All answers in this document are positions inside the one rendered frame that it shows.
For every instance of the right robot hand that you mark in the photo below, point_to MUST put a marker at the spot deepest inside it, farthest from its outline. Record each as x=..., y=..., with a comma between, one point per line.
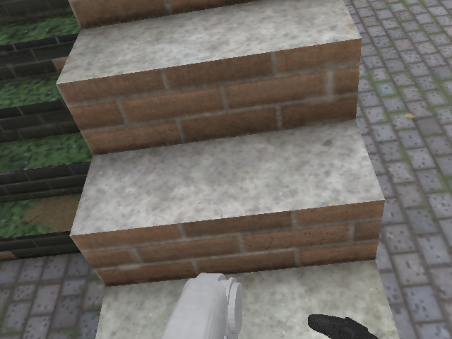
x=339, y=328

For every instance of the robot left thigh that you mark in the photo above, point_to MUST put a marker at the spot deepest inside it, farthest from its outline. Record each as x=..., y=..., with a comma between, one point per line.
x=210, y=307

